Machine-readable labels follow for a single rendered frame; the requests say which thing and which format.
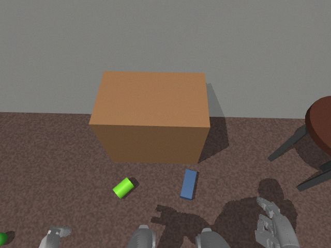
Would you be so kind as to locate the stool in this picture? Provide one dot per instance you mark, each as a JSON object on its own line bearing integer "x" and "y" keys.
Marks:
{"x": 318, "y": 125}

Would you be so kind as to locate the left robot hand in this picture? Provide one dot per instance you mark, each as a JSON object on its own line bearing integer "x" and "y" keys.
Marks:
{"x": 52, "y": 239}

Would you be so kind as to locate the right robot hand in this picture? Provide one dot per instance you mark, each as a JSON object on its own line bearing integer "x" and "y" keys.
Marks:
{"x": 280, "y": 231}

